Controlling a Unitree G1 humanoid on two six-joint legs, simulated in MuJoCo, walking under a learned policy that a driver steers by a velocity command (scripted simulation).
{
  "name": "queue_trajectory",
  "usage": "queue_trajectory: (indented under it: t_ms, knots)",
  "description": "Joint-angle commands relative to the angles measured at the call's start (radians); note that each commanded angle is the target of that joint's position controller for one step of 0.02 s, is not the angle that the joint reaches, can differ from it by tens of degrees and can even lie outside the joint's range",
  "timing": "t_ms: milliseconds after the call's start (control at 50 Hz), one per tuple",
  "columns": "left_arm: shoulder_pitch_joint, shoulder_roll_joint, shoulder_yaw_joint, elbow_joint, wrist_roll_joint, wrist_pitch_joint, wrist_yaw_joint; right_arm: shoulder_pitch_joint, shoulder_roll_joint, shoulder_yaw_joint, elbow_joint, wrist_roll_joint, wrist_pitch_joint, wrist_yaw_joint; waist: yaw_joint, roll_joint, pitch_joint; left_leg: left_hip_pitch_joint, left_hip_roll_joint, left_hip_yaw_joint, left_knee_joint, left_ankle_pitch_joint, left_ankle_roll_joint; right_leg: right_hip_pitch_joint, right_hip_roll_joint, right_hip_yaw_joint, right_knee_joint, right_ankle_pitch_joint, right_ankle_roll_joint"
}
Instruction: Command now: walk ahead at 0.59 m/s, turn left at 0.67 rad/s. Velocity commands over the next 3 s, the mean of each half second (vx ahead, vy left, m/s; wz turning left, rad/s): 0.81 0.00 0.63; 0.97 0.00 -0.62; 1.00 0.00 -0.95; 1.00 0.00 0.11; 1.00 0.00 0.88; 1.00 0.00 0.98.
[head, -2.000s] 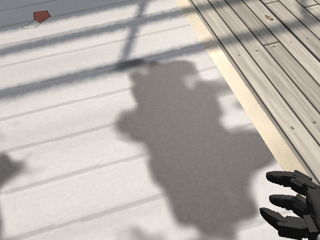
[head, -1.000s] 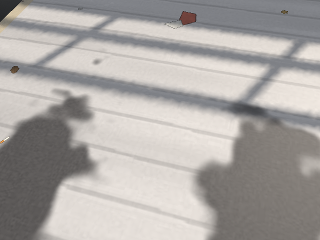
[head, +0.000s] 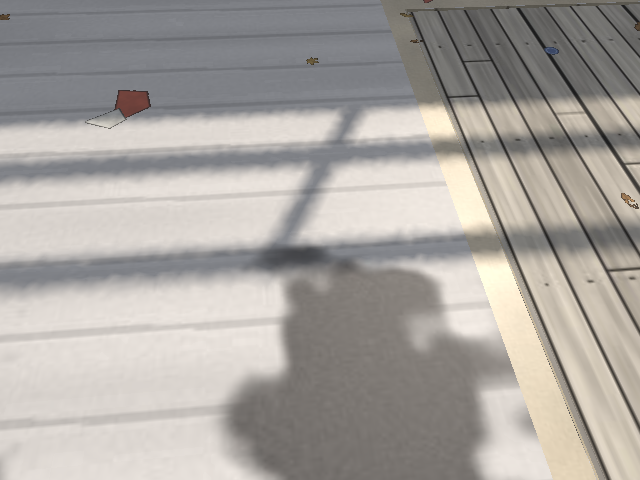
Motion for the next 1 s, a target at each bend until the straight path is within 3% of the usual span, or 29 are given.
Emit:
queue_trajectory:
  t_ms: [20, 120, 220, 260, 280, 300, 320, 340, 360, 380, 400, 420, 440, 460, 520, 620, 680, 740, 760, 780, 800, 820, 840, 860, 880, 900, 940, 980, 1000]
  knots:
    - [0.006, 0.159, 0.058, -0.042, 0.002, -0.034, 0.001, -0.123, -0.060, -0.014, -0.107, 0.003, -0.032, 0.015, 0.051, -0.058, 0.063, -0.326, 0.074, -0.031, 0.011, 0.058, -0.001, 0.196, -0.345, 0.249, -0.227, -0.298, -0.127]
    - [0.034, 0.195, 0.075, -0.011, 0.001, -0.033, -0.017, -0.176, -0.028, 0.010, -0.149, 0.007, -0.032, 0.039, 0.055, -0.049, 0.116, -0.295, 0.096, 0.015, -0.081, 0.129, 0.023, 0.167, -0.341, 0.080, -0.240, -0.206, -0.111]
    - [0.032, 0.230, 0.086, 0.015, -0.012, -0.016, -0.040, -0.202, -0.051, 0.020, -0.176, 0.015, -0.026, 0.056, 0.034, -0.050, 0.175, -0.214, 0.084, 0.094, -0.170, 0.070, 0.100, 0.210, -0.327, -0.080, -0.206, -0.074, -0.072]
    - [0.000, 0.264, 0.093, 0.010, -0.025, -0.006, -0.048, -0.093, -0.102, -0.001, -0.152, 0.021, -0.019, 0.049, -0.042, -0.074, 0.108, 0.026, -0.017, 0.201, -0.168, -0.017, 0.144, 0.165, -0.299, -0.151, -0.030, 0.372, -0.054]
    - [-0.029, 0.277, 0.092, 0.005, -0.036, 0.003, -0.050, 0.064, -0.148, -0.031, -0.116, 0.030, -0.016, 0.042, -0.147, -0.072, 0.017, 0.259, -0.099, 0.257, -0.194, -0.015, 0.177, 0.113, -0.277, -0.190, 0.208, 0.681, -0.034]
    - [-0.038, 0.253, 0.078, -0.010, -0.032, 0.003, -0.049, 0.313, -0.245, -0.086, -0.039, 0.036, -0.011, 0.028, -0.267, -0.023, -0.102, 0.645, -0.185, 0.238, -0.214, -0.008, 0.226, -0.094, -0.238, -0.187, 0.570, 0.777, 0.004]
    - [-0.027, 0.067, 0.019, -0.029, 0.012, -0.012, -0.042, 0.369, -0.341, -0.105, 0.011, 0.036, -0.003, 0.022, -0.207, 0.283, -0.003, 0.770, -0.040, -0.112, -0.336, -0.108, 0.266, -0.463, -0.128, -0.114, 1.007, -0.209, 0.075]
    - [0.021, 0.032, -0.003, -0.122, -0.008, -0.062, -0.038, 0.262, -0.375, -0.082, -0.067, 0.010, -0.038, 0.032, -0.069, 0.444, -0.231, 0.905, 0.144, -0.786, -0.689, -0.565, 0.445, -0.718, 0.038, 0.174, 1.267, -0.408, 0.087]
    - [-0.109, 0.187, 0.019, -0.128, -0.061, -0.093, -0.030, 0.235, -0.242, -0.049, -0.096, 0.003, -0.070, 0.050, -0.145, 0.173, -0.188, 0.869, 0.222, -0.822, -0.846, -0.580, 0.367, -0.780, -0.021, 0.266, 1.249, -0.246, 0.051]
    - [-0.122, 0.185, 0.017, -0.126, -0.090, -0.104, -0.027, 0.249, -0.216, -0.044, -0.072, -0.009, -0.087, 0.050, -0.129, 0.127, -0.089, 0.799, 0.255, -0.773, -0.846, -0.534, 0.360, -0.839, -0.047, 0.241, 1.223, -0.170, 0.018]
    - [-0.105, 0.154, 0.005, -0.097, -0.070, -0.104, -0.017, 0.189, -0.180, -0.029, -0.069, -0.020, -0.101, 0.050, -0.088, 0.045, -0.039, 0.657, 0.239, -0.665, -0.800, -0.419, 0.330, -0.793, -0.110, 0.259, 1.174, -0.110, 0.001]
    - [-0.053, 0.140, 0.004, -0.072, -0.048, -0.091, -0.018, 0.100, -0.127, -0.010, -0.082, -0.038, -0.107, 0.047, -0.033, 0.046, -0.011, 0.529, 0.200, -0.539, -0.761, -0.352, 0.301, -0.721, -0.155, 0.275, 1.117, -0.023, -0.011]
    - [0.006, 0.141, 0.006, -0.042, -0.054, -0.068, -0.030, 0.047, -0.096, 0.005, -0.094, -0.057, -0.114, 0.043, 0.003, 0.080, 0.017, 0.419, 0.174, -0.438, -0.765, -0.273, 0.273, -0.654, -0.185, 0.283, 1.101, 0.044, -0.015]
    - [0.034, 0.138, 0.010, -0.022, -0.058, -0.046, -0.037, 0.028, -0.079, 0.010, -0.089, -0.057, -0.122, 0.039, 0.018, 0.085, 0.040, 0.379, 0.148, -0.341, -0.788, -0.176, 0.247, -0.635, -0.193, 0.285, 1.061, 0.085, -0.014]
    - [-0.040, 0.099, 0.002, -0.018, -0.058, -0.004, -0.045, 0.077, -0.074, 0.010, -0.059, -0.059, -0.149, 0.021, -0.015, 0.042, 0.129, 0.342, 0.072, -0.055, -0.846, 0.154, 0.146, -0.674, -0.133, 0.322, 0.911, 0.219, -0.001]
    - [-0.174, 0.059, -0.008, -0.052, -0.049, -0.040, -0.085, 0.131, -0.074, 0.021, -0.030, -0.061, -0.159, -0.032, -0.043, 0.035, 0.154, 0.419, -0.019, 0.209, -0.927, 0.577, -0.010, -0.574, -0.006, 0.127, 0.501, 0.505, -0.002]
    - [-0.158, 0.072, 0.004, -0.056, -0.056, -0.056, -0.111, 0.144, -0.142, 0.011, -0.016, -0.065, -0.140, -0.061, -0.015, 0.087, 0.106, 0.573, 0.013, 0.241, -0.838, 1.030, -0.060, -0.471, 0.080, 0.025, 0.366, 0.504, -0.034]
    - [0.050, 0.150, 0.042, -0.028, -0.069, -0.021, -0.106, 0.083, -0.213, -0.017, -0.032, -0.068, -0.094, -0.102, 0.126, 0.194, 0.002, 0.669, 0.074, 0.249, -0.506, 1.596, -0.071, -0.251, 0.150, -0.048, 0.397, 0.344, -0.066]
    - [0.301, 0.217, 0.074, 0.037, -0.067, 0.004, -0.094, -0.018, -0.222, -0.023, -0.061, -0.077, -0.090, -0.104, 0.255, 0.182, -0.065, 0.564, 0.083, 0.224, -0.246, 1.643, -0.059, -0.015, 0.130, 0.012, 0.429, 0.293, -0.112]
    - [0.617, 0.236, 0.082, 0.124, -0.058, 0.028, -0.071, -0.201, -0.214, -0.024, -0.098, -0.057, -0.100, -0.084, 0.425, 0.049, -0.097, 0.366, -0.002, 0.222, 0.282, 1.188, -0.050, 0.240, 0.008, 0.176, 0.309, 0.407, -0.204]
    - [0.660, 0.140, 0.043, 0.199, -0.009, 0.035, -0.069, -0.329, 0.043, 0.044, -0.155, -0.056, -0.147, -0.027, 0.362, -0.390, 0.030, -0.098, -0.268, 0.151, 0.853, -0.279, -0.043, 0.377, 0.035, 0.244, 0.341, 0.435, -0.229]
    - [0.396, 0.104, 0.009, 0.105, 0.022, -0.006, -0.075, -0.065, 0.155, 0.087, -0.213, -0.011, -0.178, 0.000, 0.073, -0.355, -0.071, -0.360, -0.222, -0.115, 0.974, -0.380, 0.006, 0.385, -0.060, 0.680, 0.328, 0.086, -0.349]
    - [0.339, 0.079, 0.014, 0.028, 0.014, -0.010, -0.073, -0.044, 0.067, 0.092, -0.244, -0.002, -0.208, 0.025, 0.084, -0.174, -0.168, -0.390, -0.206, -0.182, 0.877, -0.291, 0.055, 0.385, -0.171, 0.948, 0.086, -0.340, -0.433]
    - [0.262, 0.088, 0.018, 0.002, 0.001, -0.021, -0.070, -0.098, -0.002, 0.076, -0.258, -0.009, -0.218, 0.039, 0.020, 0.097, -0.032, -0.350, -0.157, -0.161, 0.661, -0.162, 0.113, 0.176, -0.190, 1.016, -0.094, -0.528, -0.373]
    - [0.140, 0.114, 0.022, -0.043, 0.002, -0.037, -0.066, -0.066, -0.025, 0.069, -0.248, -0.022, -0.205, 0.036, -0.067, 0.174, 0.035, -0.273, -0.105, -0.174, 0.505, -0.074, 0.106, -0.019, -0.190, 1.024, -0.122, -0.546, -0.360]
    - [0.069, 0.133, 0.023, -0.070, 0.005, -0.043, -0.060, -0.068, -0.036, 0.070, -0.234, -0.041, -0.185, 0.022, -0.088, 0.186, 0.097, -0.197, -0.084, -0.175, 0.432, -0.053, 0.075, -0.194, -0.137, 0.989, -0.136, -0.476, -0.358]
    - [0.038, 0.121, 0.020, -0.087, 0.000, -0.049, -0.041, -0.073, -0.089, 0.055, -0.228, -0.051, -0.155, -0.012, -0.096, 0.165, 0.135, -0.090, -0.037, -0.158, 0.239, -0.023, 0.013, -0.374, -0.053, 0.827, -0.133, -0.305, -0.333]
    - [0.074, 0.117, 0.023, -0.070, -0.028, -0.049, -0.017, -0.193, -0.062, 0.067, -0.271, -0.076, -0.151, -0.032, -0.031, 0.099, 0.142, 0.033, -0.032, -0.103, -0.034, 0.118, -0.031, -0.476, 0.023, 0.654, -0.113, -0.116, -0.307]
    - [0.088, 0.124, 0.027, -0.059, -0.042, -0.042, -0.006, -0.251, -0.027, 0.078, -0.293, -0.073, -0.151, -0.033, 0.002, 0.046, 0.125, 0.125, -0.052, -0.077, -0.181, 0.200, -0.044, -0.506, 0.064, 0.587, -0.090, -0.085, -0.277]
